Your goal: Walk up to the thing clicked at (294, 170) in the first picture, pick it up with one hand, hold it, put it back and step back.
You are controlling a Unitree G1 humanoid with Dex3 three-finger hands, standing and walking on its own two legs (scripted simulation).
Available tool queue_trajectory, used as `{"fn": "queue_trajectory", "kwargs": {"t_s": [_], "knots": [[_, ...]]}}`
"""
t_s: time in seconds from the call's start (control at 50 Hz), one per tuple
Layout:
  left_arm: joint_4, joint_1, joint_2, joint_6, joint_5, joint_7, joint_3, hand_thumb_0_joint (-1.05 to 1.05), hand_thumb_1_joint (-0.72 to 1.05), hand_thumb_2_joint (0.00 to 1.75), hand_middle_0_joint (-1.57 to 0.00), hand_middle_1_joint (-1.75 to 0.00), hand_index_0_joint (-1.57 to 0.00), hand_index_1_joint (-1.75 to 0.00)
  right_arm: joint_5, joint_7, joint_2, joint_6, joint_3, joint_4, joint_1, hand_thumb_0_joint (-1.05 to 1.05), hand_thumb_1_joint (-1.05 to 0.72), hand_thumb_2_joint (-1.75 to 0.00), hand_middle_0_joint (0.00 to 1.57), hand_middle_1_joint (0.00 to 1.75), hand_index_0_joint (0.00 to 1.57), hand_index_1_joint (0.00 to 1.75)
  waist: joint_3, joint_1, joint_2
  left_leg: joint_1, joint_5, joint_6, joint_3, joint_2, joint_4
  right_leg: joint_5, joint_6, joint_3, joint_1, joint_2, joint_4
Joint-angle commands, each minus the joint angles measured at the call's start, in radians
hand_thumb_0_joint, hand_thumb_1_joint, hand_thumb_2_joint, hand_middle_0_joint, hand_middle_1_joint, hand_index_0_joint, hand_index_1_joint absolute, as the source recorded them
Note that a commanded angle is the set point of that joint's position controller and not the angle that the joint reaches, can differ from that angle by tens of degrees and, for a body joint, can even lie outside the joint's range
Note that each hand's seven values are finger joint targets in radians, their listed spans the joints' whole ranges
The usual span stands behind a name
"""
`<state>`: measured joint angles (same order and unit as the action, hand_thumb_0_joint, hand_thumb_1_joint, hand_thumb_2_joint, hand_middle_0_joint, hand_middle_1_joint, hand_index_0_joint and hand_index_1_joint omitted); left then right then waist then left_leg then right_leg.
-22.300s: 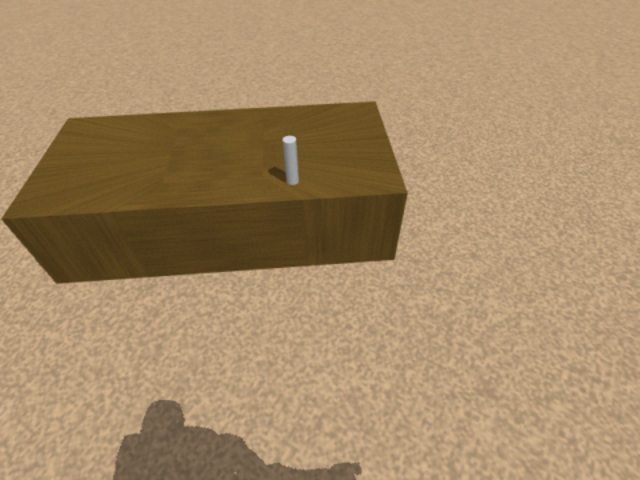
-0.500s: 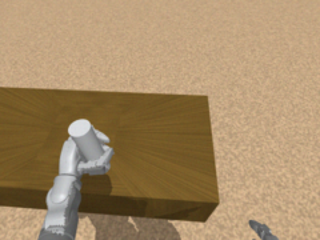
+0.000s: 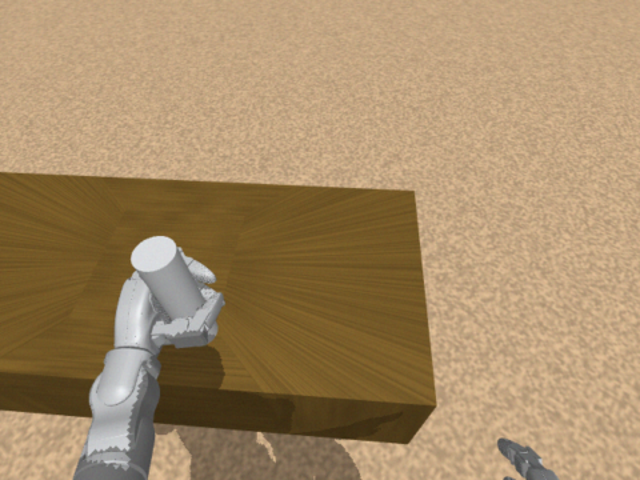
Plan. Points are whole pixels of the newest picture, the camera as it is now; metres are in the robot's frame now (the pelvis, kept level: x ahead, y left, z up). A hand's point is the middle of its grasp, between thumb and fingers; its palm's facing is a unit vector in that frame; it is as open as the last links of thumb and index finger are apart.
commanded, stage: hold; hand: left
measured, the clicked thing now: (181, 297) +0.33 +0.18 +0.07
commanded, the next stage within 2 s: crouch in 0.46 s
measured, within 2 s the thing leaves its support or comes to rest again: neither
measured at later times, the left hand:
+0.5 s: hand (197, 303) +0.32 +0.17 +0.06, palm faces -0.01 -1.00 +0.01, open 5.8 cm
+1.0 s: hand (218, 318) +0.36 +0.17 -0.05, palm faces -0.03 -1.00 +0.03, open 5.8 cm
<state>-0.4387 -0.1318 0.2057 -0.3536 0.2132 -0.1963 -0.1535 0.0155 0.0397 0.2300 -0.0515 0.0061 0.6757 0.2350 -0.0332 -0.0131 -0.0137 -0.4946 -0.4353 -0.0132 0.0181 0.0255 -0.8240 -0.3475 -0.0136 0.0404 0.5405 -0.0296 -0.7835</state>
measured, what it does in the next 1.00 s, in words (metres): lowers itself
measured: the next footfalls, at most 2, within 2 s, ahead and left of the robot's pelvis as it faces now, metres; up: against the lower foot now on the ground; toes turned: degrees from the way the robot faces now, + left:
none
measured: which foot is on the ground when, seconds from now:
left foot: down 0.00-1.00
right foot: down 0.00-1.00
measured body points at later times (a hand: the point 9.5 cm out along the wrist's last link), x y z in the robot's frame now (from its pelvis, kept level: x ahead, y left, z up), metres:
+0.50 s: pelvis +0.00 +0.00 +0.00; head +0.04 +0.00 +0.45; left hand +0.32 +0.22 +0.06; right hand +0.13 -0.25 -0.11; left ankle -0.01 +0.13 -0.70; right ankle +0.03 -0.13 -0.70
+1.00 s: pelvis -0.02 +0.00 -0.06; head +0.09 +0.02 +0.38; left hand +0.36 +0.22 -0.05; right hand +0.10 -0.27 -0.16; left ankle -0.01 +0.13 -0.70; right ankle +0.03 -0.13 -0.70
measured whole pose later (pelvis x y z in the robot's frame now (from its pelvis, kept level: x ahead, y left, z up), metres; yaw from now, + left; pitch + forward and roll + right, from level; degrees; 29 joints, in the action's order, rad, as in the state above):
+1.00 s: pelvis -0.02 +0.00 -0.06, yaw +0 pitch +18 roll -1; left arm -0.80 -0.40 0.25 -0.56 0.19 -0.25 -0.24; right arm -0.02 0.01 0.25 -0.10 0.01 0.66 0.22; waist -0.08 -0.07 0.03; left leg -0.94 -0.53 -0.02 0.04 0.02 -1.16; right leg -0.43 -0.01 0.04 0.98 -0.04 -1.10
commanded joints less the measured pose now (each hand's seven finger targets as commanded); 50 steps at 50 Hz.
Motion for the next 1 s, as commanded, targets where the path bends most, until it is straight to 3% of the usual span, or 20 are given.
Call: {"fn": "queue_trajectory", "kwargs": {"t_s": [0.0,0.1,0.12,0.14,0.22,0.28,0.36,0.42,0.48,0.5,0.52,0.54,0.56,0.58,0.66,0.72,0.86,0.9,0.94,0.98], "knots": [[0.206,-0.252,0.133,-0.064,0.016,-0.012,-0.048,0.0,0.57,1.3,-1.34,-1.47,-1.37,-1.45,0.001,0.013,0.138,-0.049,0.055,-0.116,-0.024,0.0,-0.89,-0.9,0.2,0.3,0.2,0.3,-0.284,-0.002,-0.006,0.068,0.274,0.015,-0.014,-0.022,0.115,0.259,0.026,-0.002,-0.197,0.023,0.093],[0.239,-0.284,0.136,-0.069,0.018,0.003,-0.056,0.0,0.54,1.31,-1.34,-1.46,-1.36,-1.45,0.004,0.011,0.134,-0.044,0.05,-0.122,-0.029,0.0,-0.89,-0.9,0.2,0.3,0.2,0.3,-0.264,-0.001,0.002,0.056,0.269,0.014,-0.012,-0.021,0.125,0.249,0.029,0.003,-0.194,0.024,0.091],[0.237,-0.288,0.156,-0.071,0.019,0.008,-0.081,0.0,0.55,1.3,-1.33,-1.45,-1.35,-1.44,0.004,0.013,0.136,-0.042,0.052,-0.12,-0.025,0.0,-0.88,-0.9,0.2,0.3,0.2,0.3,-0.28,0.003,0.004,0.066,0.283,0.015,-0.015,-0.022,0.12,0.263,0.027,0.0,-0.203,0.023,0.092],[0.226,-0.262,0.133,-0.066,0.015,0.008,-0.056,0.0,0.57,1.3,-1.34,-1.46,-1.36,-1.45,0.005,0.015,0.134,-0.041,0.051,-0.126,-0.03,0.0,-0.88,-0.9,0.2,0.3,0.2,0.3,-0.267,0.001,0.022,0.06,0.266,0.017,-0.016,-0.024,0.127,0.252,0.026,0.001,-0.21,0.024,0.101],[0.223,-0.276,0.12,-0.069,0.01,0.002,-0.034,0.0,0.57,1.29,-1.34,-1.45,-1.36,-1.44,0.004,0.01,0.132,-0.044,0.05,-0.125,-0.033,0.0,-0.88,-0.9,0.2,0.3,0.2,0.3,-0.236,-0.006,-0.002,0.054,0.261,0.011,-0.009,-0.018,0.136,0.233,0.031,0.007,-0.175,0.027,0.092],[0.214,-0.262,0.143,-0.061,0.011,0.002,-0.06,0.0,0.58,1.31,-1.34,-1.46,-1.36,-1.45,0.004,0.014,0.137,-0.041,0.055,-0.127,-0.028,0.0,-0.89,-0.9,0.2,0.3,0.2,0.3,-0.27,0.0,0.009,0.063,0.249,0.018,-0.017,-0.024,0.127,0.238,0.026,-0.001,-0.2,0.024,0.107],[0.246,-0.278,0.118,-0.063,0.01,0.004,-0.027,0.0,0.54,1.29,-1.34,-1.45,-1.36,-1.44,0.003,0.012,0.13,-0.045,0.048,-0.129,-0.029,0.0,-0.89,-0.9,0.2,0.3,0.2,0.3,-0.265,-0.007,0.001,0.074,0.275,0.013,-0.011,-0.02,0.129,0.252,0.028,0.005,-0.201,0.027,0.098],[0.217,-0.281,0.138,-0.059,0.017,0.009,-0.06,0.0,0.57,1.29,-1.33,-1.46,-1.36,-1.44,0.004,0.011,0.136,-0.044,0.053,-0.123,-0.028,0.0,-0.89,-0.9,0.2,0.3,0.2,0.3,-0.25,-0.006,0.012,0.056,0.266,0.014,-0.008,-0.016,0.132,0.24,0.028,0.008,-0.185,0.027,0.095],[0.197,-0.258,0.129,-0.059,0.015,0.007,-0.056,0.0,0.58,1.31,-1.34,-1.47,-1.36,-1.45,0.004,0.012,0.135,-0.04,0.05,-0.128,-0.028,0.0,-0.88,-0.89,0.2,0.3,0.2,0.3,-0.24,-0.007,0.026,0.046,0.243,0.018,-0.013,-0.019,0.133,0.227,0.028,0.004,-0.18,0.026,0.102],[0.22,-0.253,0.109,-0.063,0.016,0.002,-0.031,0.0,0.58,1.3,-1.33,-1.46,-1.35,-1.44,0.004,0.01,0.133,-0.043,0.05,-0.128,-0.031,0.0,-0.88,-0.89,0.2,0.3,0.2,0.3,-0.238,-0.008,0.024,0.052,0.235,0.017,-0.011,-0.018,0.136,0.218,0.028,0.005,-0.18,0.026,0.1],[0.224,-0.267,0.129,-0.064,0.017,0.003,-0.052,0.0,0.56,1.31,-1.34,-1.47,-1.36,-1.46,0.003,0.01,0.135,-0.043,0.052,-0.122,-0.021,0.0,-0.88,-0.9,0.2,0.3,0.2,0.3,-0.269,-0.003,0.01,0.058,0.268,0.015,-0.01,-0.019,0.128,0.245,0.03,0.006,-0.194,0.025,0.092],[0.247,-0.267,0.126,-0.066,0.012,0.0,-0.04,0.0,0.64,1.37,-1.35,-1.46,-1.37,-1.46,0.002,0.011,0.133,-0.043,0.051,-0.131,-0.034,0.0,-0.86,-0.9,0.2,0.3,0.2,0.3,-0.269,0.002,-0.003,0.069,0.266,0.013,-0.012,-0.019,0.133,0.243,0.029,0.005,-0.191,0.026,0.095],[0.235,-0.271,0.105,-0.067,0.013,-0.002,-0.019,0.0,0.62,1.29,-1.36,-1.39,-1.38,-1.38,0.001,0.008,0.129,-0.046,0.048,-0.129,-0.027,0.0,-0.85,-0.89,0.2,0.3,0.2,0.3,-0.262,-0.008,0.002,0.066,0.274,0.012,-0.008,-0.017,0.129,0.246,0.03,0.008,-0.185,0.028,0.089],[0.231,-0.28,0.13,-0.071,0.014,-0.001,-0.043,0.0,0.66,1.24,-1.4,-1.41,-1.42,-1.39,0.003,0.006,0.137,-0.047,0.051,-0.126,-0.025,0.0,-0.86,-0.89,0.2,0.3,0.2,0.3,-0.252,-0.006,-0.009,0.063,0.281,0.009,-0.006,-0.016,0.13,0.246,0.032,0.009,-0.174,0.028,0.082],[0.145,-0.322,0.112,-0.083,0.021,-0.017,-0.04,0.0,0.65,1.24,-1.41,-1.41,-1.43,-1.4,0.002,0.001,0.136,-0.052,0.052,-0.12,-0.031,0.0,-0.86,-0.89,0.2,0.3,0.2,0.3,-0.203,-0.029,0.027,0.0,0.217,0.017,-0.001,-0.014,0.11,0.199,0.029,0.007,-0.11,0.026,0.069],[0.051,-0.345,0.118,-0.106,0.023,-0.033,-0.066,0.0,0.64,1.25,-1.42,-1.43,-1.44,-1.41,-0.003,-0.003,0.14,-0.056,0.054,-0.111,-0.023,0.0,-0.86,-0.89,0.2,0.3,0.2,0.3,-0.195,-0.036,0.052,-0.068,0.159,0.026,-0.005,-0.018,0.066,0.158,0.027,0.003,-0.058,0.024,0.046],[-0.132,-0.506,0.157,-0.231,0.013,-0.055,-0.116,0.0,0.6,1.28,-1.4,-1.45,-1.42,-1.43,-0.026,-0.016,0.15,-0.08,0.061,-0.104,0.01,0.0,-0.86,-0.89,0.2,0.3,0.2,0.3,-0.314,-0.062,0.046,-0.276,0.083,0.029,-0.013,-0.034,-0.13,0.112,0.024,-0.027,0.107,0.012,-0.122],[-0.122,-0.611,0.217,-0.281,0.005,-0.063,-0.138,0.0,0.62,1.29,-1.42,-1.47,-1.43,-1.45,-0.035,-0.02,0.152,-0.087,0.063,-0.102,0.029,0.0,-0.87,-0.89,0.2,0.3,0.2,0.3,-0.406,-0.066,0.015,-0.34,0.051,0.029,-0.015,-0.039,-0.195,0.082,0.023,-0.05,0.145,0.003,-0.173],[-0.121,-0.7,0.234,-0.316,-0.016,-0.066,-0.115,0.0,0.62,1.27,-1.41,-1.46,-1.43,-1.45,-0.041,-0.02,0.154,-0.089,0.055,-0.097,0.039,0.0,-0.88,-0.89,0.2,0.3,0.2,0.3,-0.483,-0.074,-0.057,-0.341,0.081,0.019,-0.006,-0.039,-0.24,0.097,0.033,-0.046,0.221,0.006,-0.242],[-0.199,-0.696,0.255,-0.327,-0.022,-0.072,-0.132,0.0,0.6,1.27,-1.4,-1.44,-1.41,-1.43,-0.047,-0.023,0.182,-0.086,0.055,-0.091,0.06,0.0,-0.88,-0.9,0.2,0.3,0.2,0.3,-0.557,-0.066,-0.094,-0.338,0.153,0.013,0.014,-0.034,-0.294,0.123,0.044,-0.019,0.316,0.012,-0.319]]}}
